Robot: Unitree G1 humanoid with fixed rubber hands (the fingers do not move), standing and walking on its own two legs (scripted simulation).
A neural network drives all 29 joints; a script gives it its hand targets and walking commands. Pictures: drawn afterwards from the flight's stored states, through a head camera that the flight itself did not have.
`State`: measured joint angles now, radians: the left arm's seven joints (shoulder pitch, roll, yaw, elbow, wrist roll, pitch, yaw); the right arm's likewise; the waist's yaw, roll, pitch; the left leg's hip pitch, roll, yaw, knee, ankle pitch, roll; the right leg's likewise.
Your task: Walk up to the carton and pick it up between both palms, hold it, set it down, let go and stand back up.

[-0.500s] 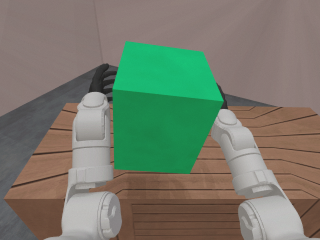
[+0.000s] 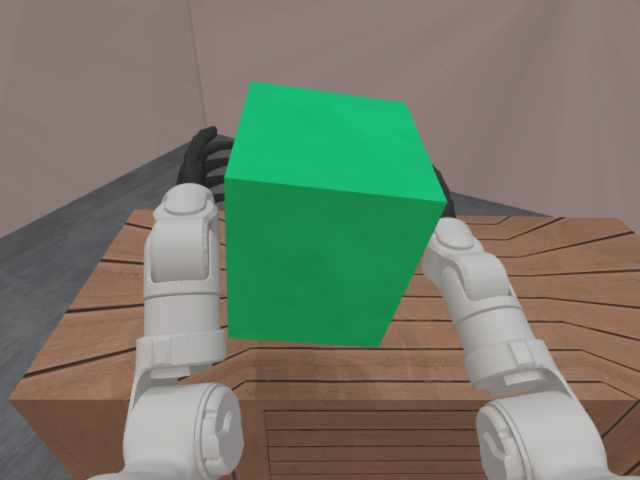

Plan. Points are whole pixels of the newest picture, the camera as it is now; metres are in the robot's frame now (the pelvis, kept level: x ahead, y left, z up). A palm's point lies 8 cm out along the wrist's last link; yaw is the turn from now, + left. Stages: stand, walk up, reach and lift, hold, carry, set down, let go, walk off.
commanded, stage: hold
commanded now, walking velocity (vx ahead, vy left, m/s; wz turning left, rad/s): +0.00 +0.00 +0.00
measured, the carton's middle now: (317, 219) +0.40 -0.01 +0.19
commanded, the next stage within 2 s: none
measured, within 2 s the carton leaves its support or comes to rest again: neither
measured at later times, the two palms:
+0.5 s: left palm (195, 191) +0.37 +0.14 +0.25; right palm (436, 220) +0.36 -0.15 +0.21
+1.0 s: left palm (198, 193) +0.38 +0.14 +0.25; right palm (435, 222) +0.37 -0.15 +0.20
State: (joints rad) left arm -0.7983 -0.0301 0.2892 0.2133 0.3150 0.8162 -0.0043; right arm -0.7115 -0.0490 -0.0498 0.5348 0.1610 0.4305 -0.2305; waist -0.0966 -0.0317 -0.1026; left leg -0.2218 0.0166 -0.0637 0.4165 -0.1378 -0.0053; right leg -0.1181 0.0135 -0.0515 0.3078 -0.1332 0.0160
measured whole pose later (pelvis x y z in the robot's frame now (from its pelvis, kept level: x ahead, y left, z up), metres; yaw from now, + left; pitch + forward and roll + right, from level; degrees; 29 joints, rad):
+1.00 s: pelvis +0.00 +0.00 +0.00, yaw +0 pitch -3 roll -2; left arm -0.80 -0.03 0.29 0.20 0.32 0.82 -0.01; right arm -0.71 -0.05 -0.04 0.52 0.16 0.44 -0.24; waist -0.10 -0.03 -0.09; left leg -0.22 0.02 -0.06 0.42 -0.14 -0.01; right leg -0.12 0.01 -0.05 0.31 -0.14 0.02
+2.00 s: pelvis +0.00 +0.00 +0.00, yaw +0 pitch -4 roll -2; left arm -0.80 -0.03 0.30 0.18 0.33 0.83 -0.02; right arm -0.71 -0.05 -0.04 0.50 0.17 0.45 -0.24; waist -0.10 -0.03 -0.09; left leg -0.22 0.02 -0.06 0.42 -0.14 -0.01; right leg -0.12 0.01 -0.05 0.32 -0.14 0.02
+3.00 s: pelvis +0.00 +0.00 +0.00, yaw +0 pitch -4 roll -2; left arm -0.80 -0.03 0.30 0.18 0.33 0.82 -0.02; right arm -0.71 -0.05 -0.04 0.50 0.17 0.45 -0.24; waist -0.10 -0.03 -0.08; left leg -0.22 0.02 -0.06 0.42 -0.14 -0.01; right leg -0.12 0.01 -0.05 0.32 -0.14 0.02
